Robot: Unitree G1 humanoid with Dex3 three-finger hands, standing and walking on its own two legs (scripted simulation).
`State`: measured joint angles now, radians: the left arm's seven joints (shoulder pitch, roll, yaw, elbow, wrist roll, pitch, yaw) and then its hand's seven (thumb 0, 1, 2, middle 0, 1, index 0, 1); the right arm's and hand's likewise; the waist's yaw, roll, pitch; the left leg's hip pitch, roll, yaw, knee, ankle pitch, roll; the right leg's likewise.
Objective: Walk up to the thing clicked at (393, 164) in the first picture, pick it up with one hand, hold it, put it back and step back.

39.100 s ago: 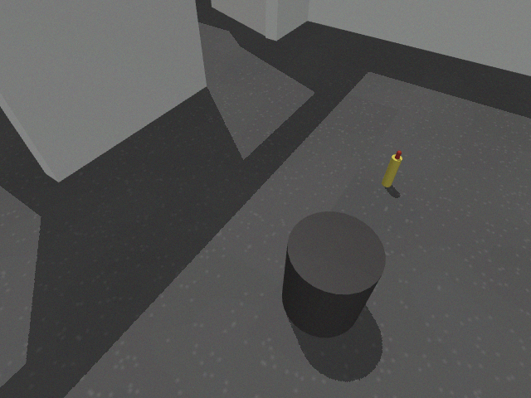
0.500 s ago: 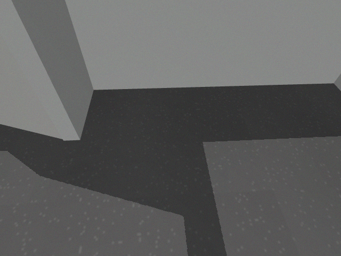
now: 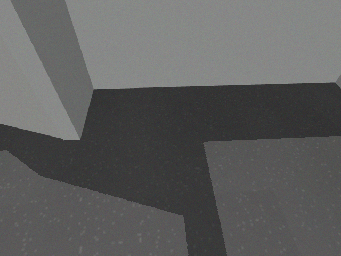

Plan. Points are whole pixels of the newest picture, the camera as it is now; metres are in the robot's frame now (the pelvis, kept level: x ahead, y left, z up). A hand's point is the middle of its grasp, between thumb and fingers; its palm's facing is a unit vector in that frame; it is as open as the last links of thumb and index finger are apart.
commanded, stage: walk up
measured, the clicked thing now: out of the picture -0.09 -0.88 -0.67
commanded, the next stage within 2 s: none
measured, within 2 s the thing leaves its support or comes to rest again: neither
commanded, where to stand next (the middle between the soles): +1.00 -0.01 m, yaw -1 degrees
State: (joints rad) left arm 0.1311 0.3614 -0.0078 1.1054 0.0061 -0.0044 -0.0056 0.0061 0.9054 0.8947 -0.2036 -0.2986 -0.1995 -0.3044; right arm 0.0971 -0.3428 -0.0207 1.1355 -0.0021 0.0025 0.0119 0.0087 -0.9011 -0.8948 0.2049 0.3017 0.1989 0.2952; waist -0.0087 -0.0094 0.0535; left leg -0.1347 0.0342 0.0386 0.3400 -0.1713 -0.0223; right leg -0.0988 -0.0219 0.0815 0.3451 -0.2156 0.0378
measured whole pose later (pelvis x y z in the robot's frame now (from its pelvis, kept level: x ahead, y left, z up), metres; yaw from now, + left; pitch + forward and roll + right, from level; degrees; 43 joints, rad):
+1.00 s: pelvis +0.39 -0.03 -0.01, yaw -2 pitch -3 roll +2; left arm 0.24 0.43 0.05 0.88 0.00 -0.05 -0.08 0.01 0.91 0.89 -0.20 -0.30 -0.20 -0.30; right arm 0.31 -0.40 -0.07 0.85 -0.01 -0.07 0.06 0.01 -0.90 -0.89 0.21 0.30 0.20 0.30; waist -0.03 -0.03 0.08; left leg -0.05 0.02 0.10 0.45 -0.34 0.01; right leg -0.50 -0.09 -0.01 0.70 -0.18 -0.01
